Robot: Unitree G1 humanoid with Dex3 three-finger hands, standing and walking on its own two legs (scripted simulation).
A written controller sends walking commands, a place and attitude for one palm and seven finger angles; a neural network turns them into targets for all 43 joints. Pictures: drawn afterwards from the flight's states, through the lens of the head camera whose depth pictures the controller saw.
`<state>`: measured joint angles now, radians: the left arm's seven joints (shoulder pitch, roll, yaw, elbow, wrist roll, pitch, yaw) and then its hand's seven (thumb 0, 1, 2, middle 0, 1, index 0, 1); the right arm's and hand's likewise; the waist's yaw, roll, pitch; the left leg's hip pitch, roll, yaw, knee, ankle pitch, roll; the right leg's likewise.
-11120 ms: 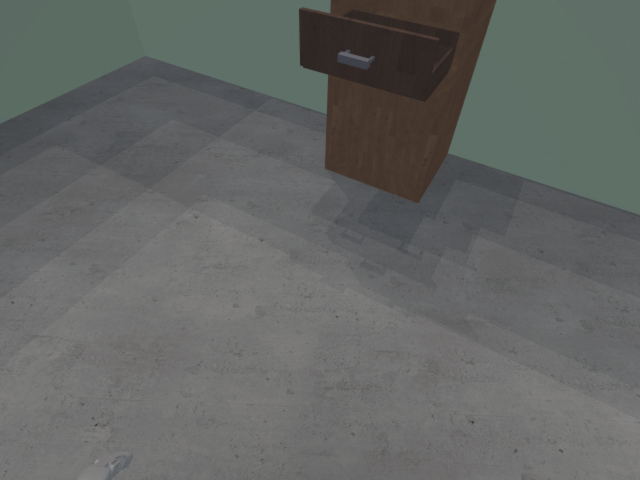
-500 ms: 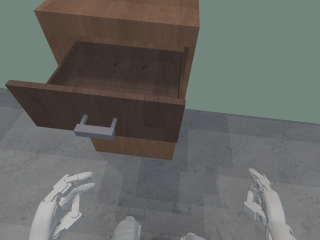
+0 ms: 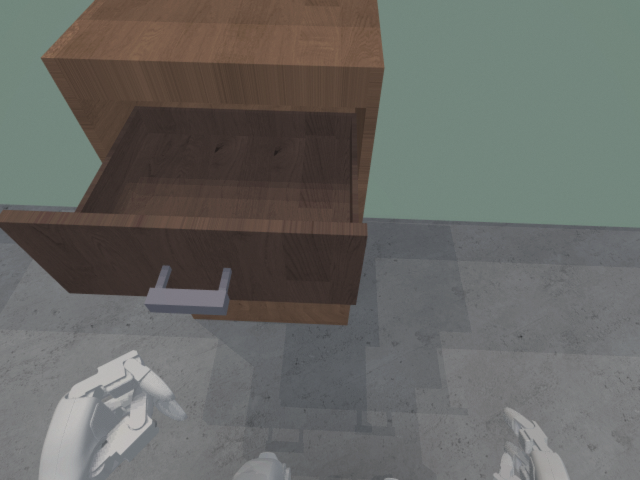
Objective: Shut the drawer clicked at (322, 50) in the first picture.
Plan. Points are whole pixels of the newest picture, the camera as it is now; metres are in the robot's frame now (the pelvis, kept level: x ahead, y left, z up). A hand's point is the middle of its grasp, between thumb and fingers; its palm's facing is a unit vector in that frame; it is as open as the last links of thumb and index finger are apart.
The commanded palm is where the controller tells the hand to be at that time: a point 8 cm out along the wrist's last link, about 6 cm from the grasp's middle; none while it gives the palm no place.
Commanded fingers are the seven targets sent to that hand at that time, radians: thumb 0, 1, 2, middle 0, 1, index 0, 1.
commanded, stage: raise the hand and make a fist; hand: left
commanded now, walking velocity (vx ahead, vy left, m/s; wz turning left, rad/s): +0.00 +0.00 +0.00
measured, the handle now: (192, 287) +0.36 +0.20 +0.01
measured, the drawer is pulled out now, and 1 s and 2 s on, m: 0.26 0.26 0.26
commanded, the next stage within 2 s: bring the fist close to the handle in 0.92 s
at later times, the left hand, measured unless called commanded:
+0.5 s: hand (165, 434) +0.16 +0.15 +0.10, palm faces -0.02 -1.00 -0.02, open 3.3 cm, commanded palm +0.13 +0.20 +0.11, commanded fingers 0.00 0.90 0.90 -1.40 -1.60 -1.40 -1.60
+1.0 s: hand (170, 413) +0.18 +0.15 +0.11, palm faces +0.04 -1.00 -0.06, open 3.3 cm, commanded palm +0.14 +0.21 +0.11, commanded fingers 0.00 0.90 0.90 -1.40 -1.60 -1.40 -1.60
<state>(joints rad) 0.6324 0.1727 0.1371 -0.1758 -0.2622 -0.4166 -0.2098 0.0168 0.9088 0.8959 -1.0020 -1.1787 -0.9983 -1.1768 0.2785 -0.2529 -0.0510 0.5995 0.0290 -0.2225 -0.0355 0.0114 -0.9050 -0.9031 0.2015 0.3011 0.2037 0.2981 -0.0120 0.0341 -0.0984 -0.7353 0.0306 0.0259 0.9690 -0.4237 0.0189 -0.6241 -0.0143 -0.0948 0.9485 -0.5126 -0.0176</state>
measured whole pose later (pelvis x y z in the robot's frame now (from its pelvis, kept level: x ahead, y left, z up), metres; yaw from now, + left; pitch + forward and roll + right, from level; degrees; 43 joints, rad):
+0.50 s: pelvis -0.01 +0.02 +0.00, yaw +0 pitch +7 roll -2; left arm 0.67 0.18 -0.09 -0.45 -0.14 -0.21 -0.06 0.02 0.90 0.90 -1.38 -1.59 -1.38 -1.59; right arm 0.24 -0.20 0.06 0.40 0.03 -0.15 -0.02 0.01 -0.90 -0.90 0.21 0.30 0.21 0.30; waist 0.02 0.05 -0.11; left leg -0.67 0.01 0.04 0.97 -0.42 0.05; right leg -0.55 -0.03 -0.09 0.93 -0.49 0.01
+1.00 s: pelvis +0.00 -0.01 +0.01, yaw +0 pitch +7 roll -1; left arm 0.66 0.18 0.05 -0.36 -0.22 -0.26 -0.12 0.02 0.90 0.90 -1.40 -1.60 -1.39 -1.60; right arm 0.26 -0.24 0.01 0.50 0.04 -0.20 -0.03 0.01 -0.90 -0.90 0.20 0.30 0.20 0.30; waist 0.00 0.06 -0.12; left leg -0.63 0.03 0.01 0.92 -0.41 0.01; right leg -0.52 -0.01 -0.10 0.89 -0.50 -0.03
